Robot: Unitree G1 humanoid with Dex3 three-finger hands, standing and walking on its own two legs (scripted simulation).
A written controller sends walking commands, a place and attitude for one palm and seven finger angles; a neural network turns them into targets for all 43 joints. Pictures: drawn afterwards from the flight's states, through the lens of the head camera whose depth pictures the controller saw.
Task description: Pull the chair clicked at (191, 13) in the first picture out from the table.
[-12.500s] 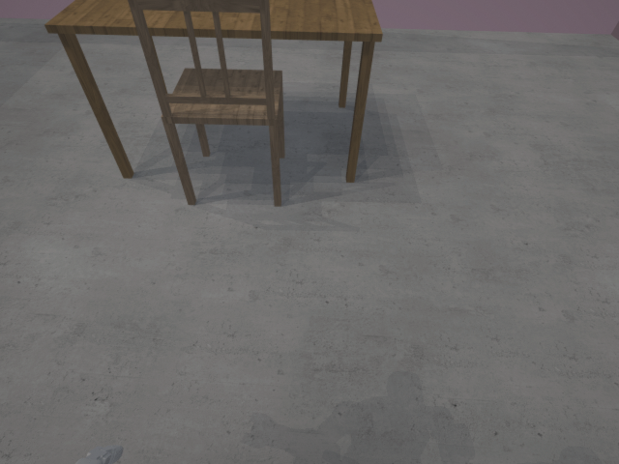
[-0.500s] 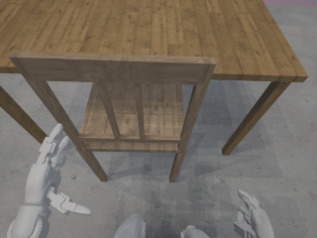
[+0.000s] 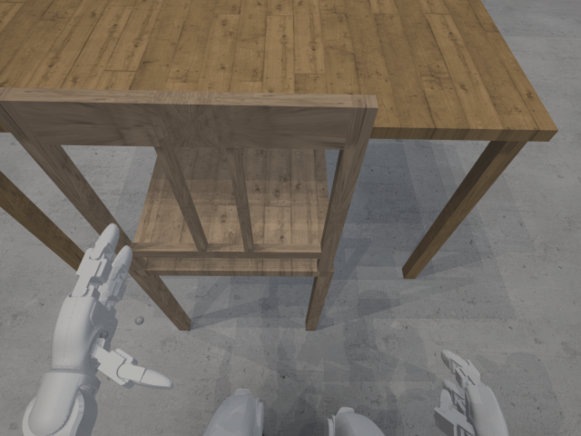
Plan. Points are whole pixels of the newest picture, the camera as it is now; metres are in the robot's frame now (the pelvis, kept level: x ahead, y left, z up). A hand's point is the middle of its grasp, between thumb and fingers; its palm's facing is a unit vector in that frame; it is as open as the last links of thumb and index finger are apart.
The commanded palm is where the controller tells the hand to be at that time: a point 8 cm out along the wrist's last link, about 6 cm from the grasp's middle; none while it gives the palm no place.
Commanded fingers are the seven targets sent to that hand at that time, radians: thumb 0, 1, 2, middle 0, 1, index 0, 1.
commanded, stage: aim the fingers beside a spindle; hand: left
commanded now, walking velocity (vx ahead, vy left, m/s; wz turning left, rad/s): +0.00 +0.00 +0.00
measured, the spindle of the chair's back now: (186, 205) +0.44 +0.19 +0.00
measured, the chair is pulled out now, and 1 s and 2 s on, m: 0.00 0.00 0.00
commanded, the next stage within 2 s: push the fingers through the gap in 1.56 s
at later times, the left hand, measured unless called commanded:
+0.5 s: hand (168, 307) +0.28 +0.18 +0.01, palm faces +0.02 -1.00 -0.03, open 16.9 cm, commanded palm +0.26 +0.23 +0.01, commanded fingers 0.00 -0.50 0.30 -0.06 -0.08 -0.06 -0.08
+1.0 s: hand (194, 296) +0.30 +0.15 -0.01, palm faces +0.01 -1.00 -0.02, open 16.9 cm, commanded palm +0.28 +0.20 -0.01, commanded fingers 0.00 -0.50 0.30 -0.06 -0.08 -0.06 -0.08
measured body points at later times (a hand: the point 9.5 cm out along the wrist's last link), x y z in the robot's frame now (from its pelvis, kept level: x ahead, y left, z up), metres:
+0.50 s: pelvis -0.01 +0.01 -0.02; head +0.09 +0.01 +0.42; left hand +0.27 +0.23 +0.02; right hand +0.16 -0.24 -0.11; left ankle +0.03 +0.10 -0.65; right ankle -0.01 -0.09 -0.65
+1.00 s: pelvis -0.01 +0.01 -0.03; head +0.10 +0.02 +0.41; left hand +0.30 +0.21 -0.01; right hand +0.15 -0.23 -0.13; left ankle +0.03 +0.10 -0.65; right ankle -0.01 -0.09 -0.65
